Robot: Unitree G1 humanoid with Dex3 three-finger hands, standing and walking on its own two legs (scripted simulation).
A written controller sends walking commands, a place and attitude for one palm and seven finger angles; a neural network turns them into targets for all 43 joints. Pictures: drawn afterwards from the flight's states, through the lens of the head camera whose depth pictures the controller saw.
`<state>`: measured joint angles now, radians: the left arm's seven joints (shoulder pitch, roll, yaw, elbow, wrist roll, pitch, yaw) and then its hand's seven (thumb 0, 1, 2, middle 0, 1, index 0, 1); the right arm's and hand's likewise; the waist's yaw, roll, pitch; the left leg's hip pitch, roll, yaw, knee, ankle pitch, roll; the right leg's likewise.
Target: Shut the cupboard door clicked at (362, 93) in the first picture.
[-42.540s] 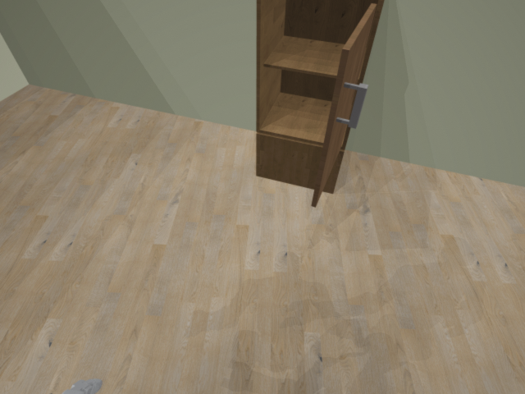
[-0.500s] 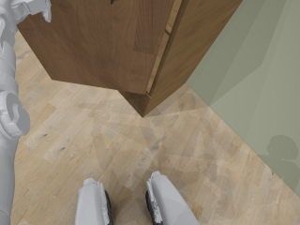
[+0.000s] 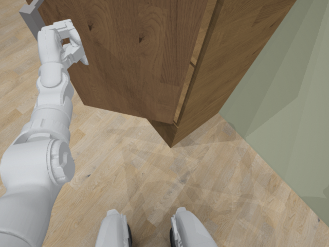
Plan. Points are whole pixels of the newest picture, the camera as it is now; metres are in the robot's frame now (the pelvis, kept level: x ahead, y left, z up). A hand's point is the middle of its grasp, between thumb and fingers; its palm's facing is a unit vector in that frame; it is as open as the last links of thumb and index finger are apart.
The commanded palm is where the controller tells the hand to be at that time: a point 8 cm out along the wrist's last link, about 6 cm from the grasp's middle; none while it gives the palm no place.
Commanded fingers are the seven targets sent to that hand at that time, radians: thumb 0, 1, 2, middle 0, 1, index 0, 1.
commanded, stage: pull the fist back off the door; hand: left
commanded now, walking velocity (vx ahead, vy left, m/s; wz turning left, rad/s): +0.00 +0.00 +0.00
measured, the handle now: (46, 29) +0.64 +0.21 +0.08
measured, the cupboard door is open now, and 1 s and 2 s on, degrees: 40 40 40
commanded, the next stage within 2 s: draw the hand back to the body in 0.44 s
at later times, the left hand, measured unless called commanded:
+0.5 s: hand (81, 77) +0.49 +0.12 +0.08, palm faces +0.10 -0.99 -0.02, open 3.1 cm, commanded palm +0.47 +0.16 +0.08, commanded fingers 0.00 0.90 0.90 -1.30 -1.50 -1.30 -1.50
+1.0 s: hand (41, 103) +0.38 +0.16 +0.15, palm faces +0.08 -1.00 -0.04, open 3.1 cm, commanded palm +0.34 +0.21 +0.16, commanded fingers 0.00 0.90 0.90 -1.22 -1.41 -1.22 -1.41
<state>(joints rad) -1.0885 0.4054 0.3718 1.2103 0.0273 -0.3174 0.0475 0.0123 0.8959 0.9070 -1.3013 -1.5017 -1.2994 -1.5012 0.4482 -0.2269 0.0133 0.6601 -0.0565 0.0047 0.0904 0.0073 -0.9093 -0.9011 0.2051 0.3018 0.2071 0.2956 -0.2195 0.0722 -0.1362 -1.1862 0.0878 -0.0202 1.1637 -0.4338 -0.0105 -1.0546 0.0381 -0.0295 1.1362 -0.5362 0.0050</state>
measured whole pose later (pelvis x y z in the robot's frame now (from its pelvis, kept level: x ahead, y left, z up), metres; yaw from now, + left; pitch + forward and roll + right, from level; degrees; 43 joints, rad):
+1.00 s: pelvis +0.01 -0.01 +0.06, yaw +2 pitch +9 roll -1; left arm -0.32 0.22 0.16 0.52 -0.18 -0.31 -0.06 0.01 0.90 0.90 -1.30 -1.50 -1.30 -1.50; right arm 0.33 -0.26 -0.01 0.62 0.06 0.01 0.00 0.01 -0.91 -0.90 0.20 0.30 0.20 0.30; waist -0.05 0.05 -0.10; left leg -0.67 0.06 0.01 0.86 -0.35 -0.02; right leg -0.56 0.01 -0.01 0.85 -0.46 0.00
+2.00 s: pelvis +0.04 +0.00 +0.10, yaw +3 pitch -4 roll +0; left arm 0.46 0.34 0.34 -0.36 -0.07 -0.04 0.10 0.01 0.90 0.90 -0.24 -0.34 -0.24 -0.34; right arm 0.20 -0.24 0.01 0.63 0.03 -0.08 -0.08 0.02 -0.91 -0.90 0.20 0.30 0.21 0.30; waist 0.07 0.07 0.00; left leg -0.15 0.02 0.03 0.42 -0.20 -0.01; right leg -0.03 -0.02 -0.01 0.39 -0.30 0.01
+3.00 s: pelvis -0.05 +0.02 +0.09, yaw +4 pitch -1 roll -3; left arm 0.54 0.45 0.45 -0.47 -0.04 -0.24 0.14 0.01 0.89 0.90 -0.22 -0.30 -0.21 -0.30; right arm 0.22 -0.22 0.00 0.57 0.02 -0.06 -0.09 0.02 -0.91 -0.90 0.21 0.30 0.21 0.30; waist 0.01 0.02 0.02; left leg -0.44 0.03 0.01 0.58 -0.15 0.04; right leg -0.30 0.00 0.00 0.55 -0.24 0.04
